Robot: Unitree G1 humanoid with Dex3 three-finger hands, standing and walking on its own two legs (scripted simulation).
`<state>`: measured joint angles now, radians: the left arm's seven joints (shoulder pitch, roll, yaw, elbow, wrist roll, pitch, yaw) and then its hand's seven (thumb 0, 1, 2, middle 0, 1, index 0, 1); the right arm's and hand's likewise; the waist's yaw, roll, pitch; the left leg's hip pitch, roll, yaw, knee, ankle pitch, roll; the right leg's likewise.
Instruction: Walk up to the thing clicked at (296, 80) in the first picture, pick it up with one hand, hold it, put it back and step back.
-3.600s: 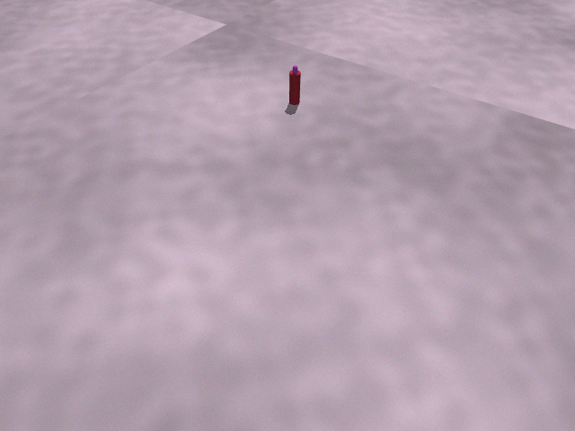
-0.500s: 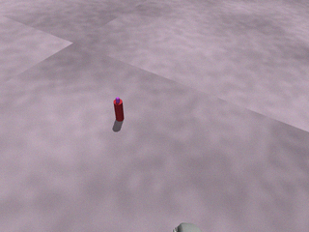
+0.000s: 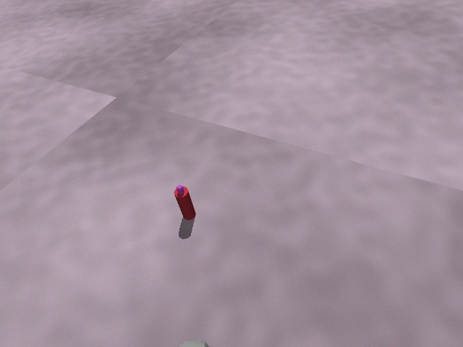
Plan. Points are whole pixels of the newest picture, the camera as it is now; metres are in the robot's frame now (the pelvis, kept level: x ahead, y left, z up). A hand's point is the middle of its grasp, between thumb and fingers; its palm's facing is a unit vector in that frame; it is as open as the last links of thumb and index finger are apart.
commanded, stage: walk up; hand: left
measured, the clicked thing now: (184, 201) +0.89 +0.31 -0.66
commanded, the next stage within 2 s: none
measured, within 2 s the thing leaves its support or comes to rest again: neither
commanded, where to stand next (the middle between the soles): +0.56 +0.11 m, yaw +0 degrees
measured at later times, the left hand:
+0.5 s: hand (77, 334) +0.20 +0.36 -0.17, palm faces +0.03 -0.95 -0.31, open 7.4 cm
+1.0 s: hand (110, 229) +0.43 +0.33 -0.12, palm faces +0.00 -0.91 -0.42, open 7.4 cm
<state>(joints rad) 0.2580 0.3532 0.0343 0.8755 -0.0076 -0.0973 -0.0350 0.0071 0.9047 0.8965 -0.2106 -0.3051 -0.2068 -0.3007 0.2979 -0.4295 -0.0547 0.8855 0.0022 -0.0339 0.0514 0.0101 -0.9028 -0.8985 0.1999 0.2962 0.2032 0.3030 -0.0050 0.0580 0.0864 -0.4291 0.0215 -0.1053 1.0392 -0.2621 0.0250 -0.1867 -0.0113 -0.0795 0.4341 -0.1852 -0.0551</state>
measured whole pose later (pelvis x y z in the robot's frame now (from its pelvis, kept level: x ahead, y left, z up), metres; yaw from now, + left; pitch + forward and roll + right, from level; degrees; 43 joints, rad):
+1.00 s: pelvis +0.35 +0.07 -0.01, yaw +0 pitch -4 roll +2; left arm 0.27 0.36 0.04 0.85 0.00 -0.10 -0.03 0.01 0.91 0.90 -0.21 -0.30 -0.21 -0.30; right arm 0.33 -0.42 -0.05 0.86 0.00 -0.01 0.05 0.01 -0.90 -0.90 0.20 0.30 0.20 0.30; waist 0.00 0.05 0.11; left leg -0.34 -0.01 0.01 1.06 -0.46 0.04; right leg -0.30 -0.05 -0.04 0.55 -0.18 -0.03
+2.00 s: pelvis +0.48 +0.12 -0.01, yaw -2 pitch -3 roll +0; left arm 0.13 0.35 0.00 1.03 0.00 -0.01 -0.02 0.01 0.91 0.90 -0.21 -0.30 -0.20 -0.30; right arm 0.16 -0.36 0.01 1.04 0.00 -0.03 0.02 0.01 -0.90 -0.90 0.20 0.30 0.20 0.30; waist 0.00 0.01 0.06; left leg -0.23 0.02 0.08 0.51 -0.23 0.01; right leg -0.25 -0.02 -0.01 0.53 -0.23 0.00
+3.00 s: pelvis +0.51 +0.12 +0.01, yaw -1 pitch -2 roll +0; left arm 0.09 0.33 0.01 1.17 0.01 -0.01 -0.01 0.01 0.91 0.90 -0.21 -0.30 -0.20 -0.30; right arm 0.09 -0.35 -0.01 1.16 -0.01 -0.03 0.00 0.01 -0.90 -0.90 0.20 0.30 0.20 0.30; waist 0.00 -0.01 0.04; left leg -0.11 0.02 0.07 0.31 -0.16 0.00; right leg -0.11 -0.01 -0.03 0.30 -0.16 0.01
